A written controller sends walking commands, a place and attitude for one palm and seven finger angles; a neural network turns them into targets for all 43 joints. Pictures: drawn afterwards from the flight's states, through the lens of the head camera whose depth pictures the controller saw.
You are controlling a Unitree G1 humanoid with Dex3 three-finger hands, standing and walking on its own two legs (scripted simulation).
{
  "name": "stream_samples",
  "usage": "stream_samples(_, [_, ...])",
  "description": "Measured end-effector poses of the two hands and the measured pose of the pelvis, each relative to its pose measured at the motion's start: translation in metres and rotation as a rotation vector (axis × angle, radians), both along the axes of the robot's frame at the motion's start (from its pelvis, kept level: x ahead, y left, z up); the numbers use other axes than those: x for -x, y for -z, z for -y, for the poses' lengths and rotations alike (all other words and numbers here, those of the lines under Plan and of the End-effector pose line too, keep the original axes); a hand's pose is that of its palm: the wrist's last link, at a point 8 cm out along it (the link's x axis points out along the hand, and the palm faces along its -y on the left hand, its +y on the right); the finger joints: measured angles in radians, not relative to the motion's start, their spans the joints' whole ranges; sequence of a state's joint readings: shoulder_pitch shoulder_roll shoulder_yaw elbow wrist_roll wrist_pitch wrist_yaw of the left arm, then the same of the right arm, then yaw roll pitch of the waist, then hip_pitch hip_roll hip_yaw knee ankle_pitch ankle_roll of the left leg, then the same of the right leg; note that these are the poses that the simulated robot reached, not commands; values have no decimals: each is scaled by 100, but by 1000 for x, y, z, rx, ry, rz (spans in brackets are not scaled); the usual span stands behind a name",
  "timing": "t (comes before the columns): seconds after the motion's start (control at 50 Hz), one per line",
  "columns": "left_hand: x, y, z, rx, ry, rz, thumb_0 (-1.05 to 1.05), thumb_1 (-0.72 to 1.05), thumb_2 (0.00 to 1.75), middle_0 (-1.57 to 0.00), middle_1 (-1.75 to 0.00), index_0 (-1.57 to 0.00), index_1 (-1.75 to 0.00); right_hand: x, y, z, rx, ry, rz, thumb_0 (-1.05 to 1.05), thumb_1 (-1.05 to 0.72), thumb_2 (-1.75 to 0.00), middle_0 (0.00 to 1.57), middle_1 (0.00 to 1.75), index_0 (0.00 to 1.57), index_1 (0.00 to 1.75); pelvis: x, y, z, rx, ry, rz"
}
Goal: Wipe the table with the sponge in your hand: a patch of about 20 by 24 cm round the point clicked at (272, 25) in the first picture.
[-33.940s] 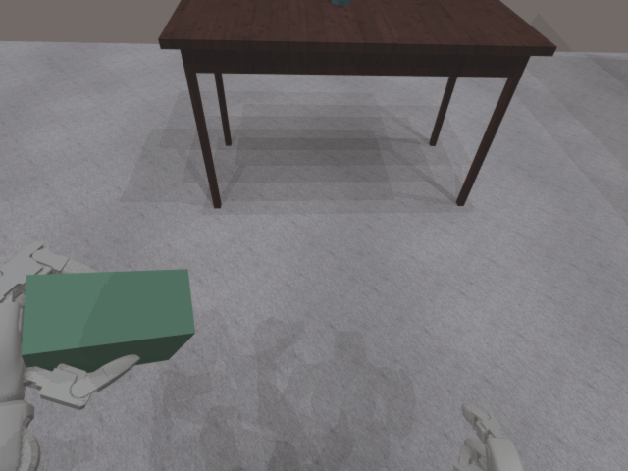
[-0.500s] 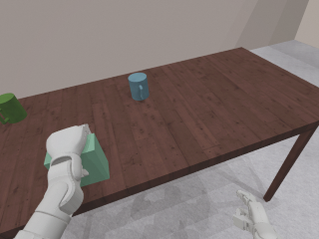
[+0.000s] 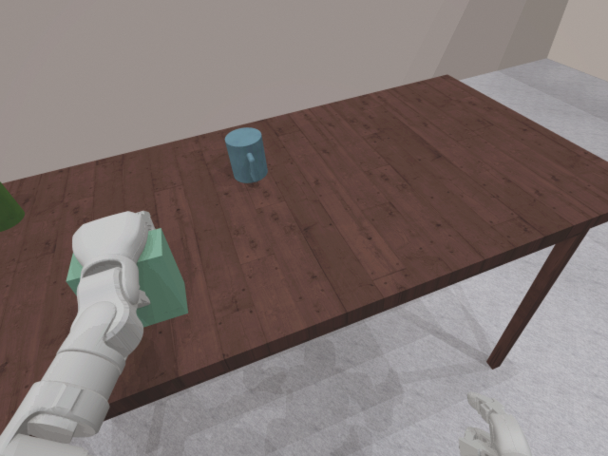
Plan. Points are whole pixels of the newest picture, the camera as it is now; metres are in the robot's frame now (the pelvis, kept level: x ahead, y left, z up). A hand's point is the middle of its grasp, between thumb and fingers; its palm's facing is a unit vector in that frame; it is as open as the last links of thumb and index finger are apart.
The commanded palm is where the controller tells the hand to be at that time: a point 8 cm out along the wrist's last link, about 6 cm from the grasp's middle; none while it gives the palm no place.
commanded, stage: wipe forward along the middle lane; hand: left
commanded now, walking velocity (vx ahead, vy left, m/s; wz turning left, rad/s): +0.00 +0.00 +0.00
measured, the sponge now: (139, 293) +0.32 +0.29 +0.04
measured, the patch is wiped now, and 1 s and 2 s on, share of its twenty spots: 0.95 0.95 1.00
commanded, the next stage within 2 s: slide back across to the first lane in 0.64 s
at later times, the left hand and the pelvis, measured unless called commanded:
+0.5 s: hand (126, 243) +0.37 +0.31 +0.10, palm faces -0.07 -0.01 -1.00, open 10.3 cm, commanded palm +0.36 +0.31 +0.13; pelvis +0.00 +0.00 +0.00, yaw +0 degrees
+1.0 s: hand (112, 232) +0.39 +0.34 +0.10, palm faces -0.01 -0.03 -1.00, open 10.3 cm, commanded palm +0.37 +0.34 +0.15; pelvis +0.01 +0.04 +0.00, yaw -1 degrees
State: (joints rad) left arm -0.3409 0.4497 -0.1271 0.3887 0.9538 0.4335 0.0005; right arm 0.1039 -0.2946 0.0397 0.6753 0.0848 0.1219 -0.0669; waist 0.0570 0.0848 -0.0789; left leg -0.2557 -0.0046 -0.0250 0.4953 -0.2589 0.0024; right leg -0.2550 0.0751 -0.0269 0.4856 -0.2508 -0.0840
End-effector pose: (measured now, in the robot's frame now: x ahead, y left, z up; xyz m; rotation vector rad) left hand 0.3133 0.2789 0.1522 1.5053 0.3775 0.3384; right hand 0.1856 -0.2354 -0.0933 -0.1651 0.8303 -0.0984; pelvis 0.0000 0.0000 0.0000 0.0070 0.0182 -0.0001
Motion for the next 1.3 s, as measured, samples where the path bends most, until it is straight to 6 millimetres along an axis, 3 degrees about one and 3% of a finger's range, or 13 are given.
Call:
stream_samples(0.4, [-35,-2,-20,-21,14,-42,1,-52,105,-70,-132,-73,-132,42,14,18,31,72,-110,1,-91,-90,20,30,20,30,2,1,-1,6,1,-47])
stream_samples(0.8, [-71,-1,-39,-32,39,-47,1,-53,105,-71,-132,-73,-132,61,21,2,30,109,-205,1,-91,-90,20,30,20,30,-8,0,-21,19,4,-98])
stream_samples(0.96, [-65,-2,-52,-6,32,-1,1,-52,105,-70,-132,-73,-132,49,14,-10,25,109,-179,1,-91,-90,20,30,20,30,-14,-2,-33,22,10,-77])
stream_samples(1.16, [-51,-4,-85,-2,-27,-17,1,-52,105,-70,-132,-72,-133,11,2,-33,28,45,-110,1,-91,-90,20,30,20,30,-19,-3,-45,28,-7,-60])
stream_samples(1.3, [-48,-3,-89,-21,4,-36,1,-52,105,-70,-133,-72,-133,-12,-1,-48,23,-6,-80,1,-90,-90,20,30,20,30,-24,-3,-50,32,-21,-61])
